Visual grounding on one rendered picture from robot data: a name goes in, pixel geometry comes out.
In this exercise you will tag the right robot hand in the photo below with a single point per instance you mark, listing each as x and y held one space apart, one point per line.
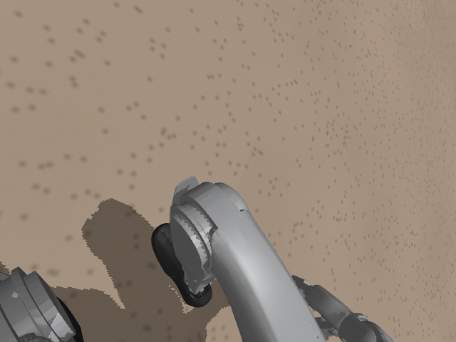
332 310

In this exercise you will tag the right robot foot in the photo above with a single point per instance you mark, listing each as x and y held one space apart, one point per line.
162 246

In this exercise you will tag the right robot arm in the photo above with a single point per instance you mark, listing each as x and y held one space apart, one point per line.
357 328

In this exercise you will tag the left robot foot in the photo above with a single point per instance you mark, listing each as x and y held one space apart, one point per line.
78 337

